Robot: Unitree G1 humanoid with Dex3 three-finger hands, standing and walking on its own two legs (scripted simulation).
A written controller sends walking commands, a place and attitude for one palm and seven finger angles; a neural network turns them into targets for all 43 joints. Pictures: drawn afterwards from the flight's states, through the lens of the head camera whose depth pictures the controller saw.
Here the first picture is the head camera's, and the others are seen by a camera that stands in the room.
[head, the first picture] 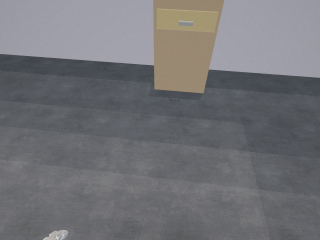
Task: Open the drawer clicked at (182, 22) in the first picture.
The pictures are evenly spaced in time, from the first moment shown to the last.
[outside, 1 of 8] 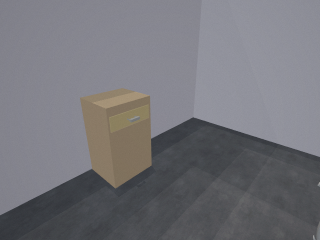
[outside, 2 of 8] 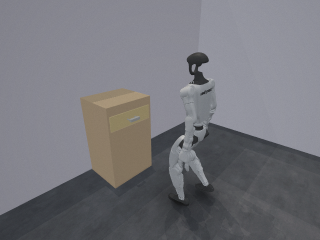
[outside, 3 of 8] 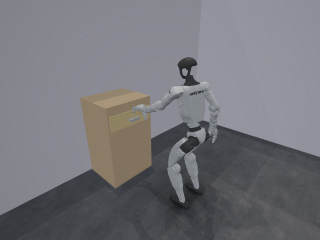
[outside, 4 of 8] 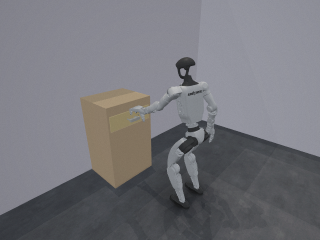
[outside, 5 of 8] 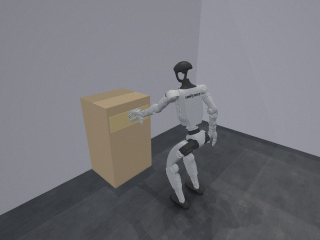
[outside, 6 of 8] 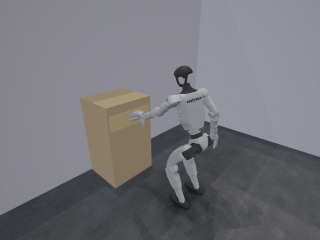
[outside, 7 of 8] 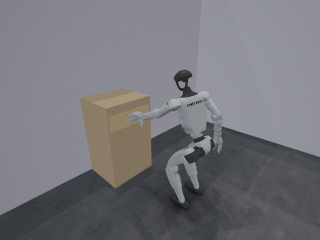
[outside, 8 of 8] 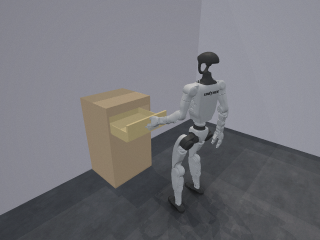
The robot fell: no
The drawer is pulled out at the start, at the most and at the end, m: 0.00 0.24 0.24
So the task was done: yes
